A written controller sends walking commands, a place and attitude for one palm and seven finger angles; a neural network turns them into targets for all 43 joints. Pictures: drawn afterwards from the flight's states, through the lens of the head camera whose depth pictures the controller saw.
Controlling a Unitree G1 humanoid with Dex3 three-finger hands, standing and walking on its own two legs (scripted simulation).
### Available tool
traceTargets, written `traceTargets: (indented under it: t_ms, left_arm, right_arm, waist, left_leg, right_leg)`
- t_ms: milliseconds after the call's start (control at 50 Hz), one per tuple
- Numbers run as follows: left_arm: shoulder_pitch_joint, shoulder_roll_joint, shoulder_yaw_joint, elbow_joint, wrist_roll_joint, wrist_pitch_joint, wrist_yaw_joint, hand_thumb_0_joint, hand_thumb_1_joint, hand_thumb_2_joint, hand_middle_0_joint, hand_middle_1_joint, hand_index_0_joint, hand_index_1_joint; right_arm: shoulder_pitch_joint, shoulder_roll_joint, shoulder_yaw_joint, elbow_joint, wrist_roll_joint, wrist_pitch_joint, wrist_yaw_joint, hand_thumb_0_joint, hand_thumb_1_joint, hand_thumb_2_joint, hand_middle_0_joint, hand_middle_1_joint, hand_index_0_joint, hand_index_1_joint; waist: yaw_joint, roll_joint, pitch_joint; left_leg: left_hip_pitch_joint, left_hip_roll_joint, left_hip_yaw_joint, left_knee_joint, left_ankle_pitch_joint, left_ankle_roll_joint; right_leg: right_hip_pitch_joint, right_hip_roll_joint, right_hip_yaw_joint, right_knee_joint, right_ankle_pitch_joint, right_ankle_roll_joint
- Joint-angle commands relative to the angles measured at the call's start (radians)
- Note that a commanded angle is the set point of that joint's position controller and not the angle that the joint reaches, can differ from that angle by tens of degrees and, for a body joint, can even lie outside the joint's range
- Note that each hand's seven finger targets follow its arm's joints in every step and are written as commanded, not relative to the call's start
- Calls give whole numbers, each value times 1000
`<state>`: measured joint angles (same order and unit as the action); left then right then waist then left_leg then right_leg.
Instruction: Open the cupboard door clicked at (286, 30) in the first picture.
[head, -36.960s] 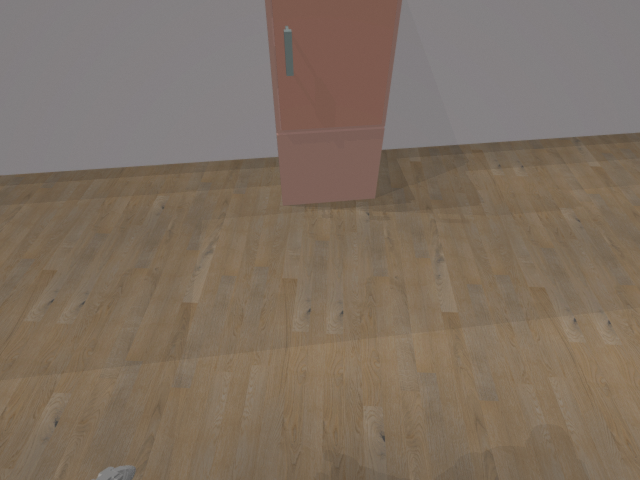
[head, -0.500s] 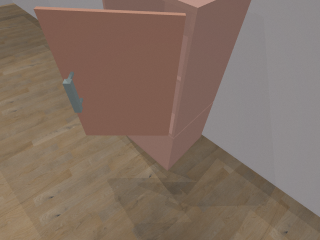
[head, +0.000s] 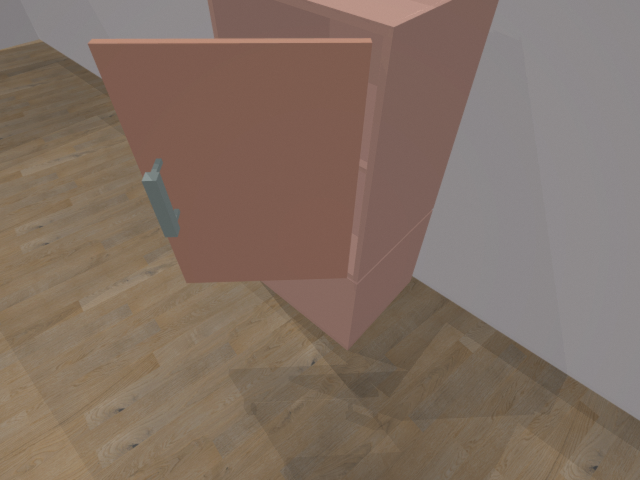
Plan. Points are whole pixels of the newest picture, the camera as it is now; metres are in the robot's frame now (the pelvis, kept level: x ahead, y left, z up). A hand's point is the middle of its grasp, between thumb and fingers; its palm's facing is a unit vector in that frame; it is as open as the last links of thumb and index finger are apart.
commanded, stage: look again from close up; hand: left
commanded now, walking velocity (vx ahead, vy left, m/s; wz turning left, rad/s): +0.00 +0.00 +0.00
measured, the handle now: (165, 198) +0.59 +0.34 -0.03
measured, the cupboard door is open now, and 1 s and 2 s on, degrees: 44 44 44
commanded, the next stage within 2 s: shuffle to correct the standing spot in 0.08 s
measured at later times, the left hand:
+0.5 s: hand out of the picture +0.00 +0.21 -0.19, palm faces +0.15 -0.97 -0.18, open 7.4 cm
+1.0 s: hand out of the picture +0.13 +0.23 -0.17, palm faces +0.10 -0.98 -0.18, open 7.4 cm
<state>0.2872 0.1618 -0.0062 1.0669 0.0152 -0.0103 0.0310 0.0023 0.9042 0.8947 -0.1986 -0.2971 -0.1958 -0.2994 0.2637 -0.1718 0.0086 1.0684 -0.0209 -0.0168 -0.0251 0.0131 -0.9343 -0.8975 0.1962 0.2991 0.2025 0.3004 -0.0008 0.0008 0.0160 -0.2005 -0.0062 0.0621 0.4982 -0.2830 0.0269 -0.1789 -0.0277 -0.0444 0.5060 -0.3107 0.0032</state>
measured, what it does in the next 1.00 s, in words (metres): lifts its right foot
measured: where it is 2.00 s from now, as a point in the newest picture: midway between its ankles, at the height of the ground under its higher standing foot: outside the picture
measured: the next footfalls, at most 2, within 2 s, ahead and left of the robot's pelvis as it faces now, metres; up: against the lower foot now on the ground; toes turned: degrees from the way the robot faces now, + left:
right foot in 1.10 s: +0.11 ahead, -0.07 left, +0.00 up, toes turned +3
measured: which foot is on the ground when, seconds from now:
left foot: down 0.00-1.00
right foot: down 0.00-0.52, up 0.54-1.00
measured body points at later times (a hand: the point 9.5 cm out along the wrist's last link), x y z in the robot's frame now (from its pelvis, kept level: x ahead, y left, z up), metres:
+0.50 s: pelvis +0.02 +0.03 -0.01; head +0.04 +0.05 +0.44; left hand -0.01 +0.26 -0.18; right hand +0.06 -0.21 -0.15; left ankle +0.03 +0.11 -0.74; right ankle -0.02 -0.12 -0.74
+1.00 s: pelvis +0.07 +0.05 +0.00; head +0.11 +0.06 +0.45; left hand +0.12 +0.28 -0.15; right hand +0.08 -0.16 -0.15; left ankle +0.03 +0.11 -0.74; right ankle +0.08 -0.06 -0.70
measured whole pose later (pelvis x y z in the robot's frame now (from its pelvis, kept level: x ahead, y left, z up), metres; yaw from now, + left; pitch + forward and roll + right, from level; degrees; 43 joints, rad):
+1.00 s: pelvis +0.07 +0.05 +0.00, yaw +6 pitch +0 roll +0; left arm 0.15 0.15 0.03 1.00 0.02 0.05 0.04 0.00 0.91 0.89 -0.20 -0.30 -0.19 -0.30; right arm 0.30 -0.11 -0.01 1.05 -0.03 -0.02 -0.05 0.01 -0.92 -0.90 0.20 0.30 0.21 0.30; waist -0.03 -0.02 0.07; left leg -0.14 -0.06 0.09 0.39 -0.27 0.09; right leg -0.37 -0.03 -0.04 0.80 -0.37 0.02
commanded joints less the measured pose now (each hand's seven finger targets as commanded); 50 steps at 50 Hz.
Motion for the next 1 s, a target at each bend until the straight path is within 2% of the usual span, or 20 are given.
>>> traceTargets:
  t_ms: [0, 160, 240, 280, 320, 340, 380, 420, 460, 480, 500, 520, 560, 580, 620, 660, 720, 840, 920, 980]
  left_arm:
    - [53, 106, 14, -35, -3, -11, 5, 0, 900, 900, -200, -300, -200, -300]
    - [56, 108, 16, -21, -3, -14, 5, 0, 900, 900, -200, -300, -200, -300]
    - [70, 135, 36, -28, 4, -5, 3, 0, 900, 900, -200, -300, -200, -300]
    - [85, 160, 51, -31, 6, -1, 1, 0, 900, 900, -200, -300, -200, -300]
    - [120, 202, 72, -36, 8, 0, 5, 0, 900, 900, -200, -300, -200, -300]
    - [133, 207, 81, -40, 10, -3, 8, 0, 900, 900, -200, -300, -200, -300]
    - [134, 210, 92, -50, 18, -12, 11, 0, 900, 900, -200, -300, -200, -300]
    - [104, 213, 98, -62, 21, -15, 9, 0, 900, 900, -200, -300, -200, -300]
    - [35, 195, 92, -76, 13, -6, 5, 0, 900, 900, -200, -300, -200, -300]
    - [18, 146, 83, -101, 6, 2, -2, 0, 900, 900, -200, -300, -200, -300]
    - [-25, 96, 70, -135, 3, 3, -6, 0, 900, 900, -200, -300, -200, -300]
    - [-58, 112, 74, -142, 13, 13, 2, 0, 900, 900, -200, -300, -200, -300]
    - [-77, 102, 73, -122, 15, 9, -12, 0, 900, 900, -200, -300, -200, -300]
    - [-50, 82, 69, -104, 17, 9, -16, 0, 900, 900, -200, -300, -200, -300]
    - [9, 48, 54, -70, 16, 13, -17, 0, 900, 900, -200, -300, -200, -300]
    - [49, 40, 48, -52, 7, 19, -6, 0, 900, 900, -200, -300, -200, -300]
    - [33, 59, 45, -53, 3, 27, 6, 0, 900, 900, -200, -300, -200, -300]
    - [-72, 71, 48, -95, 4, 42, 13, 0, 900, 900, -200, -300, -200, -300]
    - [-116, 67, 51, -123, 3, 42, 15, 0, 900, 900, -200, -300, -200, -300]
    - [-106, 56, 53, -133, 1, 36, 15, 0, 900, 900, -200, -300, -200, -300]
  right_arm:
    - [35, -103, -12, -35, 5, -17, -1, 0, -900, -900, 200, 300, 200, 300]
    - [42, -95, -11, -6, 8, -22, -4, 0, -900, -900, 200, 300, 200, 300]
    - [37, -104, -17, -17, 5, -7, 4, 0, -900, -900, 200, 300, 200, 300]
    - [21, -95, -22, -41, 2, 5, 10, 0, -900, -900, 200, 300, 200, 300]
    - [7, -82, -27, -65, 0, 13, 13, 0, -900, -900, 200, 300, 200, 300]
    - [-19, -81, -30, -78, -1, 13, 15, 0, -900, -900, 200, 300, 200, 300]
    - [-52, -79, -33, -106, 3, 8, 21, 0, -900, -900, 200, 300, 200, 300]
    - [-35, -64, -35, -105, 8, 3, 28, 0, -900, -900, 200, 300, 200, 300]
    - [113, -69, -35, -54, 7, -7, 24, 0, -900, -900, 200, 300, 200, 300]
    - [201, -151, -52, -34, -7, -14, 18, 0, -900, -900, 200, 300, 200, 300]
    - [270, -223, -68, -23, -8, -6, 9, 0, -900, -900, 200, 300, 200, 300]
    - [249, -208, -66, -29, -5, 4, 9, 0, -900, -900, 200, 300, 200, 300]
    - [133, -140, -43, -71, -5, -7, 4, 0, -900, -900, 200, 300, 200, 300]
    - [96, -123, -36, -85, -8, -14, 2, 0, -900, -900, 200, 300, 200, 300]
    - [88, -95, -27, -86, -4, -34, -7, 0, -900, -900, 200, 300, 200, 300]
    - [99, -94, -21, -77, 2, -47, -16, 0, -900, -900, 200, 300, 200, 300]
    - [113, -92, -21, -58, 5, -47, -27, 0, -900, -900, 200, 300, 200, 300]
    - [134, -95, -41, -36, -1, -18, -36, 0, -900, -900, 200, 300, 200, 300]
    - [133, -95, -54, -35, -6, -7, -37, 0, -900, -900, 200, 300, 200, 300]
    - [123, -107, -62, -43, -8, -3, -33, 0, -900, -900, 200, 300, 200, 300]
  waist:
    - [6, -2, 57]
    - [7, -4, 16]
    - [21, 16, 55]
    - [29, -56, 94]
    - [43, -175, 97]
    - [55, -197, 110]
    - [62, -189, 110]
    - [39, -145, 75]
    - [-36, -67, 9]
    - [-66, 176, -27]
    - [-82, 352, -38]
    - [-84, 284, -2]
    - [-39, 110, 93]
    - [-15, 54, 99]
    - [16, 3, 63]
    - [28, 25, -2]
    - [20, 45, -25]
    - [-21, 92, 6]
    - [-32, 108, 22]
    - [-27, 121, -16]
  left_leg:
    - [-38, 107, -110, -127, 117, 21]
    - [-6, 110, -98, -111, 192, 21]
    - [-84, 82, -82, -63, 40, 25]
    - [-181, 42, -48, 11, -53, 15]
    - [-265, 14, 8, 164, -112, -4]
    - [-301, 21, 8, 231, -160, -10]
    - [-354, 47, -20, 284, -220, -10]
    - [-253, 43, 2, 166, -179, -11]
    - [47, 12, 27, -46, 23, -2]
    - [176, 171, -214, -115, 153, 80]
    - [227, 340, -428, -211, 293, 183]
    - [138, 358, -406, -233, 168, 215]
    - [19, 314, -370, -266, 71, 222]
    - [-14, 290, -320, -274, 124, 204]
    - [11, 245, -210, -255, 464, 173]
    - [66, 241, -142, -211, 767, 154]
    - [142, 253, -133, -175, 961, 127]
    - [196, 272, -156, -139, 996, 131]
    - [179, 288, -181, -121, 953, 162]
    - [187, 286, -184, -102, 930, 167]
  right_leg:
    - [-32, -63, 75, -96, 102, -34]
    - [-4, -74, 75, -94, 178, -34]
    - [-10, -97, 86, -72, 12, -52]
    - [1, -154, 155, -122, -97, -84]
    - [40, -274, 275, -197, -103, -141]
    - [41, -329, 323, -218, -37, -173]
    - [77, -374, 313, -199, 151, -207]
    - [69, -344, 204, -109, 300, -178]
    - [-85, -229, 56, 72, 271, -103]
    - [-253, -85, -69, 320, 45, -34]
    - [-433, 11, -84, 557, -352, -9]
    - [-438, -30, -1, 661, -355, -33]
    - [-459, -78, 14, 706, -214, -39]
    - [-427, -84, 10, 696, -141, -28]
    - [-376, -78, 5, 651, -33, 0]
    - [-323, -67, 22, 588, 5, 22]
    - [-310, -46, 34, 500, 18, 29]
    - [-303, -22, 20, 371, -39, 26]
    - [-270, -20, 19, 297, -88, 14]
    - [-218, -13, 17, 213, -82, 2]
